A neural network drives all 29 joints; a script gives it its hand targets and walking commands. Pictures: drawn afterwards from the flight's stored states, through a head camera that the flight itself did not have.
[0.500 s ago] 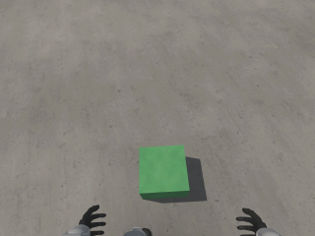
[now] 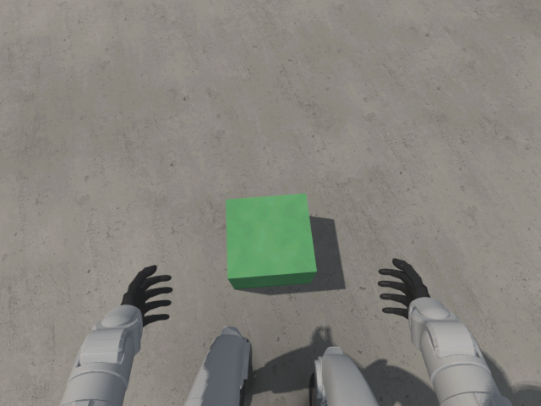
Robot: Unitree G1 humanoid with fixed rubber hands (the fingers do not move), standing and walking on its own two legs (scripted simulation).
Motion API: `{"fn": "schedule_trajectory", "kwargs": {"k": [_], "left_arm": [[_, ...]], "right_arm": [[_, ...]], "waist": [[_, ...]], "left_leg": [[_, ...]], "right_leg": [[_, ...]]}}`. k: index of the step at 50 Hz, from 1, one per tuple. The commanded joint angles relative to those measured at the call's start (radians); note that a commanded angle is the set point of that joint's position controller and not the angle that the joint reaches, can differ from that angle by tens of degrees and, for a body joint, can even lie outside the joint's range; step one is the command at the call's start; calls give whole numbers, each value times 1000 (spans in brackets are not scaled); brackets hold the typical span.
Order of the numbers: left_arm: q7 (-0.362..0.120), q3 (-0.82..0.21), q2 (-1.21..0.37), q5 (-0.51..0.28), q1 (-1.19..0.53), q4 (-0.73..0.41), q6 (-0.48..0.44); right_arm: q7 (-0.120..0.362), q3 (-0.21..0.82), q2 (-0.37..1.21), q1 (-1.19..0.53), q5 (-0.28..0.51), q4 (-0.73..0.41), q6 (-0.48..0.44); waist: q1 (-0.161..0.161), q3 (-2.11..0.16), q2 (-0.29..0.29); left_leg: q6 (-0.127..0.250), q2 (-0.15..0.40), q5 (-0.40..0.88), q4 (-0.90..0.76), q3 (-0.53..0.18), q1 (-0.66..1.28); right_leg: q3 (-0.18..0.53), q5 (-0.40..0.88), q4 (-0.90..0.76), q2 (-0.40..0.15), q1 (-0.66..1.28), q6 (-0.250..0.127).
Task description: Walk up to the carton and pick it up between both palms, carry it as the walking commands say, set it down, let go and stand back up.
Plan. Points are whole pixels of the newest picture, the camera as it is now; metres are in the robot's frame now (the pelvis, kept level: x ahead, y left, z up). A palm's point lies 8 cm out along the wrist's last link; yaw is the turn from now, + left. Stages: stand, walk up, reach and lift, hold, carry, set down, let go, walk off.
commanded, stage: reach and lift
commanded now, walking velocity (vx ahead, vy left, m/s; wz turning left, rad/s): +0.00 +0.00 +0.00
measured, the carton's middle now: (269, 242) +0.53 +0.05 -0.61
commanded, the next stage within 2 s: none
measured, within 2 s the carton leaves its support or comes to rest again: neither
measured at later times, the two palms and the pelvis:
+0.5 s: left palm (155, 224) +0.40 +0.25 -0.13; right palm (391, 216) +0.43 -0.18 -0.12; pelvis -0.02 +0.02 -0.03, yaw -1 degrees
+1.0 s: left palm (164, 183) +0.50 +0.26 -0.15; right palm (374, 179) +0.53 -0.16 -0.16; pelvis -0.01 +0.02 -0.05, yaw -2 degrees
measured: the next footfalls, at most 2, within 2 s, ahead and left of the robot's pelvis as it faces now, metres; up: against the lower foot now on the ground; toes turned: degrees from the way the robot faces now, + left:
none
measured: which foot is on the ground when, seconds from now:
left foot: down 0.00-1.00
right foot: down 0.00-1.00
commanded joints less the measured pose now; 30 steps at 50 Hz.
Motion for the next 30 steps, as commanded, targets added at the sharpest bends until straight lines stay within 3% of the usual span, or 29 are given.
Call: {"fn": "schedule_trajectory", "kwargs": {"k": [1,2,3,4,5,6,7,8,9,10,11,12,14,15,16,17,18,19,20,21,22,23,24,25,26,27,28,29,30], "left_arm": [[37,-4,49,-9,-270,-60,-2],[49,37,79,13,-314,-48,7],[54,38,45,20,-254,37,8],[56,25,21,1,-330,14,-11],[62,78,59,28,-371,-13,-37],[77,74,54,27,-327,15,-50],[88,85,66,28,-412,-3,-58],[88,76,62,10,-466,-31,-74],[85,92,43,21,-381,56,-70],[87,97,82,29,-497,29,-92],[88,110,71,46,-454,68,-108],[90,90,67,27,-559,-4,-128],[86,86,73,36,-602,39,-145],[86,115,111,45,-612,47,-166],[96,60,53,40,-537,145,-153],[89,57,37,25,-645,86,-173],[90,82,73,21,-677,107,-180],[85,72,61,-6,-764,65,-200],[87,74,111,-6,-851,14,-220],[90,53,69,-11,-832,116,-220],[98,107,120,11,-775,145,-221],[96,105,113,1,-828,127,-226],[97,127,129,16,-765,157,-240],[92,151,159,37,-800,175,-255],[83,132,128,30,-866,166,-271],[85,152,117,28,-836,240,-271],[75,114,76,-5,-830,266,-285],[68,144,128,6,-933,217,-298],[68,154,162,33,-937,214,-305]], "right_arm": [[18,-40,-123,-305,2,8,-15],[23,-21,-114,-337,22,7,-7],[16,-31,-126,-338,13,30,-15],[23,-49,-129,-398,23,10,-37],[24,-59,-161,-448,25,-53,-60],[23,-76,-192,-437,20,-10,-72],[27,-57,-176,-488,25,32,-74],[30,-77,-179,-497,5,76,-81],[25,-76,-187,-454,-8,95,-82],[21,-52,-154,-490,12,135,-96],[26,-78,-172,-507,9,119,-118],[22,-78,-183,-529,14,156,-135],[31,-104,-213,-611,24,151,-164],[26,-86,-203,-682,45,135,-183],[28,-117,-232,-593,22,207,-186],[40,-119,-240,-670,34,205,-203],[43,-144,-271,-702,25,200,-213],[43,-124,-268,-789,41,161,-232],[42,-149,-282,-835,29,163,-244],[46,-139,-273,-829,36,227,-254],[43,-149,-296,-814,12,256,-254],[51,-129,-278,-848,53,279,-259],[49,-126,-266,-798,45,289,-272],[50,-158,-311,-853,45,282,-284],[50,-126,-244,-866,81,278,-305],[49,-156,-311,-879,39,291,-315],[56,-129,-271,-896,55,347,-318],[55,-138,-294,-937,47,329,-326],[55,-147,-298,-966,48,284,-329]], "waist": [[18,-385,46],[28,-400,30],[33,-426,34],[15,-440,21],[47,-537,21],[32,-593,-6],[32,-605,-33],[21,-625,-7],[17,-628,-30],[24,-574,-8],[34,-663,-3],[17,-641,31],[7,-716,51],[64,-720,33],[-19,-679,23],[6,-697,64],[-15,-693,43],[-1,-739,26],[-7,-808,34],[-20,-727,27],[2,-866,-12],[21,-863,17],[36,-901,-6],[62,-884,52],[57,-852,80],[-5,-904,38],[22,-865,48],[24,-867,20],[31,-954,34]], "left_leg": [[-4,-22,-119,-92,49,351],[2,-29,-119,-77,75,332],[-4,-27,-53,-70,77,329],[-6,-25,30,-49,73,309],[-3,-31,112,-30,61,368],[-10,-33,168,-17,62,365],[-9,-47,147,-9,77,332],[-12,-44,108,-16,70,327],[-10,-39,162,-16,64,320],[-3,-42,157,-16,74,287],[2,-45,195,-15,64,339],[-11,-53,182,-4,67,320],[-6,-44,192,-4,52,383],[1,-42,234,23,61,333],[5,-39,207,6,50,347],[-17,-31,209,-4,44,345],[-8,-30,174,2,24,383],[-10,-29,177,13,30,362],[-11,-33,190,11,40,359],[-7,-33,200,1,35,296],[-6,-33,238,18,44,346],[-5,-36,266,29,48,351],[2,-31,322,21,39,371],[-11,-39,371,38,52,349],[-3,-31,438,49,40,372],[-3,-27,437,65,29,372],[-4,-31,421,45,28,350],[-7,-27,432,67,32,320],[-2,-28,463,61,37,368]], "right_leg": [[-75,-47,-165,17,-74,-22],[-73,-69,-185,12,-64,-21],[-81,-12,-167,26,-55,-23],[-63,64,-171,19,-74,-17],[-56,108,-154,25,-67,-13],[-78,147,-144,37,-59,-9],[-80,136,-144,31,-63,2],[-80,137,-124,34,-71,3],[-92,155,-132,35,-91,13],[-78,158,-139,24,-161,8],[-82,185,-136,36,-132,4],[-69,190,-124,29,-150,6],[-89,158,-137,37,-210,6],[-79,185,-104,29,-220,10],[-108,156,-135,48,-238,10],[-92,151,-122,39,-276,4],[-104,109,-130,40,-321,11],[-88,117,-128,34,-280,1],[-92,145,-119,35,-273,0],[-104,132,-117,47,-313,-1],[-108,162,-108,46,-271,4],[-104,187,-86,42,-296,7],[-103,238,-82,48,-270,18],[-102,240,-74,50,-364,19],[-99,249,-87,50,-437,9],[-110,262,-90,59,-403,16],[-115,241,-87,52,-422,10],[-97,256,-83,56,-452,11],[-104,291,-84,66,-421,12]]}}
